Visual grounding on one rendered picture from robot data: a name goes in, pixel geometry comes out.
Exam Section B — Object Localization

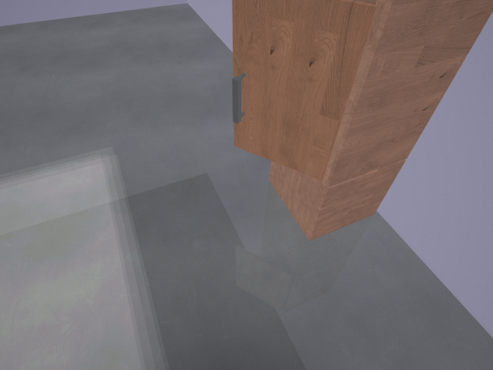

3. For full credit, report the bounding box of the cupboard door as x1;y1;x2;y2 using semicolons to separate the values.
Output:
232;0;378;181

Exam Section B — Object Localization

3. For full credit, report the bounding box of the handle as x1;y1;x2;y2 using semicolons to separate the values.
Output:
232;72;246;124

